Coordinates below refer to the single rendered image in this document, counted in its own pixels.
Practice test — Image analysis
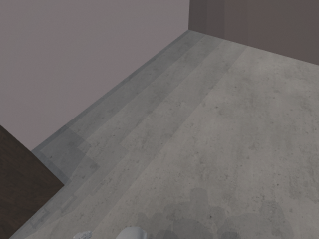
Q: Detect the cabinet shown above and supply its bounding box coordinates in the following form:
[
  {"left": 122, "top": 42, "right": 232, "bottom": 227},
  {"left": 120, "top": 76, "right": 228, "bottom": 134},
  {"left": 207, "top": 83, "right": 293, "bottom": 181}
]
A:
[{"left": 0, "top": 125, "right": 64, "bottom": 239}]

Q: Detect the left robot thigh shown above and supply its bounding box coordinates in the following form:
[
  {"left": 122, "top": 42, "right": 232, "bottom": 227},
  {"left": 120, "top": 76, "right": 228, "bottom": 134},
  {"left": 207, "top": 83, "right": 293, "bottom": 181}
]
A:
[{"left": 116, "top": 226, "right": 148, "bottom": 239}]

